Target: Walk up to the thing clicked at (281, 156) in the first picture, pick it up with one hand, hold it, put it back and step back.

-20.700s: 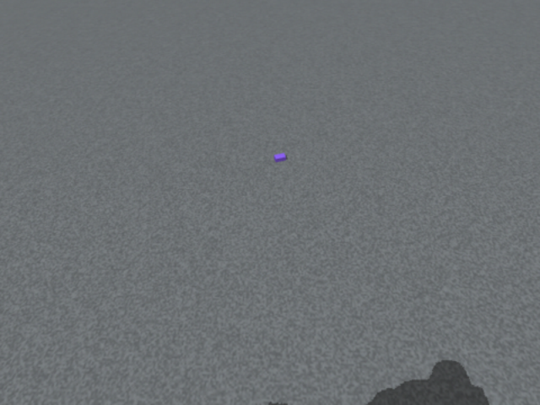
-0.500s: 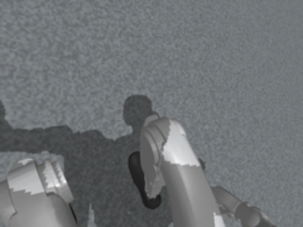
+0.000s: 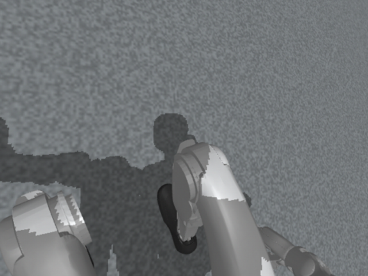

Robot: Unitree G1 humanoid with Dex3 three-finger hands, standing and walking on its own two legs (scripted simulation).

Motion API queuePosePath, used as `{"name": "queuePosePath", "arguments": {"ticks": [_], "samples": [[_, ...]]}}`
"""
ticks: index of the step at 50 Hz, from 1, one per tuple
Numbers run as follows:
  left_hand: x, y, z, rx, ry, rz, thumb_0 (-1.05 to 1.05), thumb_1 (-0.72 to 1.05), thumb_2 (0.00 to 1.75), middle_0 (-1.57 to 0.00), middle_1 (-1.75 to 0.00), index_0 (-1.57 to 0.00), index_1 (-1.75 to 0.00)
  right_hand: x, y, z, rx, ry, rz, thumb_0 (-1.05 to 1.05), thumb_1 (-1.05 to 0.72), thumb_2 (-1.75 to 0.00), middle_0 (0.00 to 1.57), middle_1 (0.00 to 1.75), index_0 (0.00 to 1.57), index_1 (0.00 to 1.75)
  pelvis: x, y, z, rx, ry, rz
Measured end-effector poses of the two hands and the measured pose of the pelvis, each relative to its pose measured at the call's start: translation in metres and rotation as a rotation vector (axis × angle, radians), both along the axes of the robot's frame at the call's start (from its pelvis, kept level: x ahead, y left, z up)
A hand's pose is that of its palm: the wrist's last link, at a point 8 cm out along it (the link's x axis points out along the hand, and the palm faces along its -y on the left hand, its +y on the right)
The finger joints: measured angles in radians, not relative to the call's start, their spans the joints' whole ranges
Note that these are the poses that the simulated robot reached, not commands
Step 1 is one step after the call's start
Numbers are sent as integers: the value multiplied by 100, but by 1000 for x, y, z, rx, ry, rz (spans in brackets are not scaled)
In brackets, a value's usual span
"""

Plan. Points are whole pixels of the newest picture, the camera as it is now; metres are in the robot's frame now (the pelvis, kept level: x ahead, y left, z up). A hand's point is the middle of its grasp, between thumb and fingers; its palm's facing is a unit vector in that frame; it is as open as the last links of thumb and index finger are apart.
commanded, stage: close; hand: left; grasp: from above
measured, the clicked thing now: out of the picture +0.43 +0.35 -0.28
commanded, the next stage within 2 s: settle in 0.74 s
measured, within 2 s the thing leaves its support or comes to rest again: neither
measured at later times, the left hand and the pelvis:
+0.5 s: hand out of the picture +0.42 +0.34 -0.24, palm faces -0.44 -0.13 -0.89, open 5.9 cm; pelvis +0.00 +0.00 +0.00, yaw +0 degrees
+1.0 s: hand out of the picture +0.42 +0.34 -0.24, palm faces -0.45 -0.13 -0.88, open 5.7 cm; pelvis +0.00 +0.00 +0.00, yaw +0 degrees
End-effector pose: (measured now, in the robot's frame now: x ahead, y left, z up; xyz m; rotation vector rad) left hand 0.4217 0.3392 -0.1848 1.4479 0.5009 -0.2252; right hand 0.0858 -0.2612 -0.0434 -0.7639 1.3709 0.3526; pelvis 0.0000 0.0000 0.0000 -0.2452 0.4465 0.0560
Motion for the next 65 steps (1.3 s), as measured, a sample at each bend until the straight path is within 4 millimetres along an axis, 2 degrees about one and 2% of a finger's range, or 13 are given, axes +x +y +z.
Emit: {"name": "queuePosePath", "arguments": {"ticks": [22, 51, 58, 65], "samples": [[1, 1, 1, -4, 1, -2, -1, 63, 3, -94, -5, -104, -7, -5, 3, 0, 1, 14, -2, 0, -90, -89, 20, 30, 20, 30, -1, 1, 0, -3, 0, 1], [3, 6, 3, -3, 11, 15, -3, 63, 0, -100, 0, -111, -1, -8, 1, 1, -5, 17, -25, 0, -91, -90, 20, 30, 20, 30, 1, 1, 1, -5, 8, 3], [2, 13, 13, 8, -8, 19, -4, 63, 0, -103, 0, -113, 0, -4, 1, -1, 7, 13, -50, 0, -92, -90, 20, 30, 20, 30, 2, 0, 2, -2, 23, 7], [2, 23, 41, 30, -39, 32, -2, 69, 0, -109, -1, -114, 0, 5, 1, -6, 32, -22, -100, 0, -92, -90, 20, 30, 20, 30, 3, 0, 6, 4, 51, 19]]}}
